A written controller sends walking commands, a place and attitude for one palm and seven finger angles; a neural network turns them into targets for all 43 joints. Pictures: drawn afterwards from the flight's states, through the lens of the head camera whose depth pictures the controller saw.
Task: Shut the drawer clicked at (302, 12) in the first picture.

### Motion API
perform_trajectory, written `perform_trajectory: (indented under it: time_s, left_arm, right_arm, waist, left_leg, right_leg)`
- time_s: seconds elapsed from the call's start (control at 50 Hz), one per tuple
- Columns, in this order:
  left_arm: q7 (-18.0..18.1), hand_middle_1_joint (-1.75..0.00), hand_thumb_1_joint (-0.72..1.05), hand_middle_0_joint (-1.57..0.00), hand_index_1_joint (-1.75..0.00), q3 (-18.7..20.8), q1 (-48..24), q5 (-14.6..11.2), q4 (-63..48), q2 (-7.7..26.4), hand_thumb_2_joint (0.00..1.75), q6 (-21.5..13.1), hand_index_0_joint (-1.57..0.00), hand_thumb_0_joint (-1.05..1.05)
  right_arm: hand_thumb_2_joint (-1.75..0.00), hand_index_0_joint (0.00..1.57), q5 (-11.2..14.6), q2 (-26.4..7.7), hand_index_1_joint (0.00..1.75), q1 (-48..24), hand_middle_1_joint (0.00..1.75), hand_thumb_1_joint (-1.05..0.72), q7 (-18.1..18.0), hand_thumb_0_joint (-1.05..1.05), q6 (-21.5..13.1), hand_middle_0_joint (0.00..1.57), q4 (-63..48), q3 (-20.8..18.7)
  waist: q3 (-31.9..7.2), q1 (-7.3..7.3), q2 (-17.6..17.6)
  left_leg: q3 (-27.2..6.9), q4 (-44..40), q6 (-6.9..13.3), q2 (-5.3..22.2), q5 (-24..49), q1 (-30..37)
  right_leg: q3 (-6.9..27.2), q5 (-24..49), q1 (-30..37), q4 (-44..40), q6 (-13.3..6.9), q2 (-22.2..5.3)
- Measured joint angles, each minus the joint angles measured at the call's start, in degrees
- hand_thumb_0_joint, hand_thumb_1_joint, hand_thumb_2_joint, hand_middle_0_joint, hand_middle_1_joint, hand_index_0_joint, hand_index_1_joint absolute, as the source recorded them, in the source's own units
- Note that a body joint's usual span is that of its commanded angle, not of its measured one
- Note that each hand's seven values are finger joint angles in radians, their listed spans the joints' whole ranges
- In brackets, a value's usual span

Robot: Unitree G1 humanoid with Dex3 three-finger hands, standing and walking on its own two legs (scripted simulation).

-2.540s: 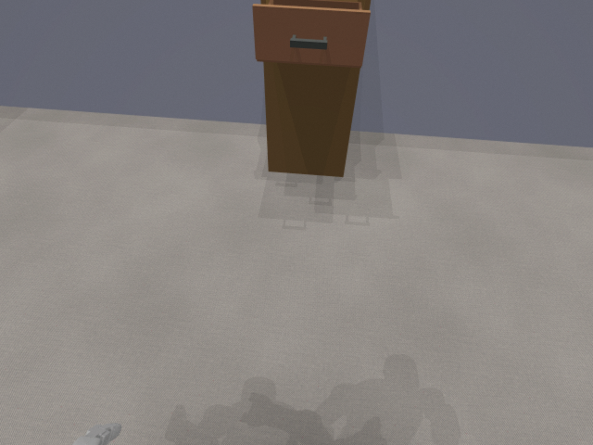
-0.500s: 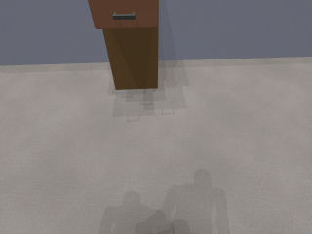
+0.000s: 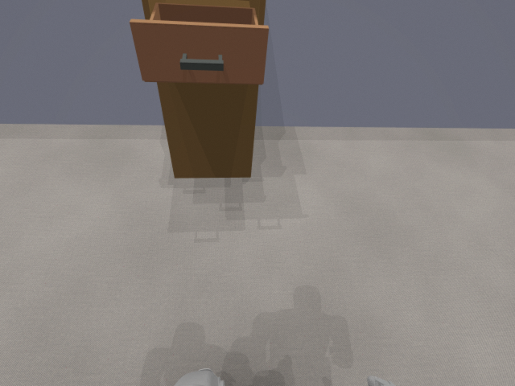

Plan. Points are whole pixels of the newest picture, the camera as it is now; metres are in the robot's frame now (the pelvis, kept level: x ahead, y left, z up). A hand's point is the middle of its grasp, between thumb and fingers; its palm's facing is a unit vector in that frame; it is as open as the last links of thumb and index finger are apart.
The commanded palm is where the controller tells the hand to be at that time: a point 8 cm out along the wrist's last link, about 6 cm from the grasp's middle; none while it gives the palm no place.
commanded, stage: walk to a spot facing it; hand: left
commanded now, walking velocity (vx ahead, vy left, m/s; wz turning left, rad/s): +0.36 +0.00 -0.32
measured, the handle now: (202, 61) +0.87 +0.22 +0.06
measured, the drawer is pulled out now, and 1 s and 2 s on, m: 0.30 0.30 0.30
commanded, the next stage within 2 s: turn to face it in 0.48 s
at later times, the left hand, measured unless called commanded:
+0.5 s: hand (199, 298) +0.30 +0.13 -0.14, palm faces -0.23 -0.96 -0.17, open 7.3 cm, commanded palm none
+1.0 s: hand (225, 253) +0.41 +0.10 -0.16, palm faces -0.02 -0.99 -0.16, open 7.2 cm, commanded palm none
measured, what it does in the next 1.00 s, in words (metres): walks ahead: right foot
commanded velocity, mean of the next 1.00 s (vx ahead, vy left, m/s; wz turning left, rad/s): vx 0.17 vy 0.00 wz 0.00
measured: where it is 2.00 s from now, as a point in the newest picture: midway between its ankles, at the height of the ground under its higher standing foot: (269, 364)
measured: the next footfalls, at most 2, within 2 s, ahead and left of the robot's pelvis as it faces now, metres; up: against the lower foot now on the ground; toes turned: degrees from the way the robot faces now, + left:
right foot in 0.58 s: +0.33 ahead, -0.18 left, +0.00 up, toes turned -22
left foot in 1.02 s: +0.41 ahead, +0.02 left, +0.00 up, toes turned +6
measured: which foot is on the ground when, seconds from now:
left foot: down 0.00-0.58, up 0.60-1.00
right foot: up 0.00-0.56, down 0.58-1.00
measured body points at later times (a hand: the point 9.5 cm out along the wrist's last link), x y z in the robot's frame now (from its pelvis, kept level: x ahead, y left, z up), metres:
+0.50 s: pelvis +0.18 -0.02 +0.02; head +0.21 -0.03 +0.47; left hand +0.31 +0.18 -0.13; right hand +0.04 -0.19 -0.13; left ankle +0.10 +0.08 -0.71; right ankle +0.28 -0.17 -0.68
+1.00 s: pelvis +0.31 -0.07 +0.01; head +0.32 -0.04 +0.46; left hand +0.41 +0.15 -0.14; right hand +0.34 -0.32 -0.12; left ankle +0.36 +0.02 -0.70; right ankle +0.30 -0.17 -0.71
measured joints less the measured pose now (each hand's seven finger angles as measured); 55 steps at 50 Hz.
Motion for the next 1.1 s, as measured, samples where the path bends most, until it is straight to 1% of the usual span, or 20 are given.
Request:
perform_trajectory:
  time_s: [0.02,0.06,0.14,0.24,0.32,0.4,0.5,0.56,0.58,0.6,0.64,0.66,0.7,0.76,0.84,0.98,1.02,1.04,1.08,1.1]
  left_arm:
    - [-0.12,-0.3,0.91,-0.2,-0.3,0.26,-0.98,0.12,-0.41,0.4,0.9,0.19,-0.2,0.01]
    - [-0.43,-0.3,0.91,-0.2,-0.3,0.82,-3.07,0.6,-1.74,1.06,0.9,0.57,-0.2,0.01]
    - [-0.68,-0.3,0.91,-0.2,-0.3,1.62,-6.15,1.18,-4.99,1.55,0.9,1.39,-0.2,0.01]
    - [-1.26,-0.3,0.91,-0.19,-0.3,2.23,-8.19,1.32,-6.6,1.21,0.9,2.78,-0.2,0.0]
    - [-1.79,-0.3,0.92,-0.2,-0.3,2.54,-9.22,1.35,-6.5,1.05,0.9,3.86,-0.2,0.0]
    - [-2.35,-0.3,0.92,-0.2,-0.3,2.38,-10.81,1.38,-6.33,1.13,0.9,4.43,-0.2,0.01]
    - [-2.62,-0.3,0.91,-0.2,-0.3,1.75,-14.35,1.19,-7.18,0.79,0.9,4.13,-0.2,0.01]
    - [-2.67,-0.3,0.91,-0.2,-0.3,1.32,-16.42,1.22,-8.59,0.69,0.9,2.62,-0.2,0.01]
    - [-2.68,-0.3,0.91,-0.2,-0.3,1.18,-16.7,1.3,-9.19,1.08,0.9,1.59,-0.2,0.01]
    - [-2.4,-0.3,0.91,-0.2,-0.3,1.3,-17.18,1.26,-9.57,1.19,0.9,0.49,-0.2,0.01]
    - [-1.58,-0.3,0.91,-0.2,-0.3,1.09,-17.93,0.57,-9.74,0.99,0.9,-0.68,-0.2,0.01]
    - [-1.22,-0.3,0.91,-0.2,-0.3,0.84,-17.97,0.37,-9.55,0.84,0.9,-0.83,-0.2,0.01]
    - [-0.5,-0.3,0.91,-0.2,-0.3,0.36,-17.47,0.17,-8.82,0.4,0.9,-0.82,-0.2,0.0]
    - [0.74,-0.3,0.93,-0.2,-0.3,0.51,-16.65,-0.17,-8.21,-0.03,0.9,-1.05,-0.21,-0.01]
    - [0.97,-0.3,0.94,-0.2,-0.3,0.11,-16.43,0.27,-8.04,0.48,0.9,-0.16,-0.21,-0.02]
    - [0.83,-0.3,0.93,-0.2,-0.3,0.44,-14.74,0.76,-8.8,1.34,0.9,1.61,-0.21,-0.01]
    - [0.72,-0.3,0.92,-0.2,-0.3,0.67,-13.45,0.6,-8.91,1.77,0.9,2.19,-0.21,-0.01]
    - [0.63,-0.3,0.92,-0.2,-0.3,0.88,-12.9,0.34,-8.81,2.17,0.9,2.66,-0.21,0.0]
    - [0.63,-0.3,0.92,-0.2,-0.3,1.1,-12.17,0.06,-8.68,3.0,0.9,4.11,-0.2,0.0]
    - [0.65,-0.3,0.91,-0.2,-0.3,1.23,-11.97,0.15,-8.51,3.36,0.9,4.68,-0.2,0.0]
  right_arm:
    - [-0.9,0.2,0.05,0.17,0.29,0.94,0.3,-0.91,-0.26,0.0,0.12,0.2,0.49,0.0]
    - [-0.9,0.2,0.37,0.42,0.29,3.25,0.3,-0.92,-1.19,0.0,0.07,0.2,1.48,-0.6]
    - [-0.9,0.2,0.42,-0.76,0.29,7.95,0.3,-0.95,-1.81,-0.01,-0.03,0.2,3.69,-1.2]
    - [-0.9,0.2,0.61,-0.38,0.29,13.11,0.3,-0.94,-1.75,0.0,0.14,0.2,5.86,-0.77]
    - [-0.9,0.2,0.64,0.75,0.29,16.07,0.3,-0.92,-1.77,0.0,0.01,0.2,6.77,-0.4]
    - [-0.9,0.2,0.34,1.79,0.29,18.24,0.3,-0.92,-1.81,0.01,-0.23,0.2,7.22,0.03]
    - [-0.9,0.2,-0.28,2.18,0.29,20.19,0.3,-0.91,-1.62,0.01,0.24,0.2,7.87,0.2]
    - [-0.9,0.2,-0.24,2.01,0.29,21.46,0.3,-0.91,-1.48,0.01,0.9,0.2,8.35,0.06]
    - [-0.9,0.2,0.02,2.23,0.29,22.15,0.3,-0.91,-1.25,0.01,1.22,0.2,8.56,0.07]
    - [-0.9,0.2,0.37,2.24,0.29,21.93,0.3,-0.91,-1.04,0.01,1.78,0.2,8.81,0.12]
    - [-0.9,0.2,0.91,1.69,0.29,19.62,0.3,-0.91,-1.11,0.01,2.96,0.2,8.96,0.03]
    - [-0.9,0.2,1.0,1.39,0.29,18.33,0.3,-0.91,-1.28,0.01,3.27,0.2,8.71,-0.14]
    - [-0.9,0.2,0.89,0.74,0.29,15.71,0.3,-0.91,-1.59,0.01,3.69,0.2,7.67,-0.43]
    - [-0.9,0.2,0.59,0.03,0.29,12.29,0.3,-0.91,-1.96,0.01,4.14,0.2,5.39,-0.6]
    - [-0.9,0.2,0.45,-0.3,0.29,9.14,0.3,-0.91,-1.66,0.01,4.96,0.19,3.04,-0.7]
    - [-0.9,0.2,0.26,-1.21,0.29,6.02,0.3,-0.93,-0.51,0.01,6.48,0.19,0.84,-0.84]
    - [-0.9,0.2,0.12,-1.7,0.29,5.72,0.3,-0.92,-0.2,0.01,6.31,0.19,-0.22,-0.81]
    - [-0.9,0.2,-0.06,-1.75,0.29,5.42,0.3,-0.92,-0.19,0.01,6.02,0.19,-0.62,-0.86]
    - [-0.9,0.2,-0.13,-1.75,0.29,4.62,0.3,-0.92,-0.33,0.01,5.55,0.19,-1.56,-0.58]
    - [-0.9,0.2,-0.14,-1.72,0.29,4.36,0.3,-0.92,-0.53,0.01,5.32,0.2,-1.89,-0.44]
  waist:
    - [-0.08,0.08,-0.08]
    - [-0.37,0.06,-0.15]
    - [-1.85,0.21,-0.35]
    - [-3.11,-0.3,-0.47]
    - [-3.01,-1.39,-0.07]
    - [-2.02,-2.86,0.42]
    - [-0.14,-4.92,1.37]
    - [0.75,-5.37,2.42]
    - [0.56,-5.21,1.97]
    - [0.68,-4.58,1.84]
    - [1.68,-4.38,2.14]
    - [1.78,-4.43,2.22]
    - [1.14,-4.66,2.37]
    - [-0.43,-5.03,2.82]
    - [-2.03,-4.82,2.92]
    - [-1.8,-2.43,1.05]
    - [-1.5,-1.88,0.57]
    - [-1.32,-1.87,-0.14]
    - [-0.45,-1.52,-0.81]
    - [-0.02,-1.45,-0.78]
  left_leg:
    - [0.51,-1.33,-0.21,-0.16,-0.25,1.83]
    - [1.33,-5.14,-0.4,-0.8,0.18,5.56]
    - [3.02,-12.15,-0.05,-2.24,0.98,11.38]
    - [5.19,-17.95,-0.35,-3.48,0.54,16.91]
    - [6.83,-20.57,-1.12,-3.23,-0.85,20.63]
    - [8.74,-21.65,-2.65,-2.06,-3.03,23.97]
    - [11.41,-19.72,-5.58,0.51,-7.56,27.03]
    - [12.47,-13.69,-7.75,3.74,-12.32,27.24]
    - [12.23,-8.02,-7.96,5.04,-14.1,25.64]
    - [10.0,1.06,-7.75,6.17,-15.26,22.29]
    - [1.89,19.99,-6.83,5.57,-16.83,14.11]
    - [-0.85,26.34,-6.55,4.87,-15.85,10.48]
    - [-3.94,32.26,-6.25,4.1,-12.51,4.27]
    - [-6.09,29.7,-6.51,3.86,-8.41,-2.22]
    - [-5.92,20.94,-7.32,3.78,-5.68,-5.24]
    - [-3.15,5.95,-7.42,2.57,-7.3,0.04]
    - [-2.77,-0.48,-6.77,1.9,-3.92,3.58]
    - [-2.67,-0.97,-5.05,0.86,-3.83,3.69]
    - [-2.61,0.02,-2.0,-0.33,-4.62,3.15]
    - [-2.75,-0.58,-1.2,-0.67,-4.49,3.41]
  right_leg:
    - [-0.17,2.5,-4.04,5.72,-0.18,-0.46]
    - [-0.72,7.29,-10.97,10.38,-0.09,-1.97]
    - [-0.41,14.44,-21.23,8.6,0.97,-4.45]
    - [0.13,21.52,-27.65,4.48,2.62,-6.32]
    - [-1.03,23.19,-28.12,-1.29,3.47,-7.3]
    - [-3.48,21.9,-25.68,-10.55,3.47,-7.74]
    - [-6.23,17.49,-21.25,-21.33,1.66,-6.08]
    - [-8.27,15.57,-16.56,-27.77,-0.41,-3.48]
    - [-8.64,17.91,-14.3,-30.38,-1.46,-3.03]
    - [-8.63,19.34,-14.71,-28.92,-2.16,-2.52]
    - [-8.9,16.59,-14.01,-26.02,-2.67,-1.53]
    - [-9.12,15.5,-12.72,-26.45,-2.68,-1.19]
    - [-9.68,15.21,-9.76,-29.31,-2.02,-0.68]
    - [-11.22,16.17,-6.01,-34.16,-1.9,-0.28]
    - [-13.84,15.64,-2.92,-36.89,-1.57,-0.64]
    - [-18.03,11.14,-1.11,-33.42,0.48,-3.33]
    - [-18.95,8.58,-1.87,-29.56,1.57,-4.75]
    - [-18.56,7.17,-3.13,-26.41,2.25,-6.09]
    - [-13.01,-1.03,-7.63,-16.05,3.97,-6.06]
    - [-10.39,-2.77,-9.84,-11.01,4.38,-5.54]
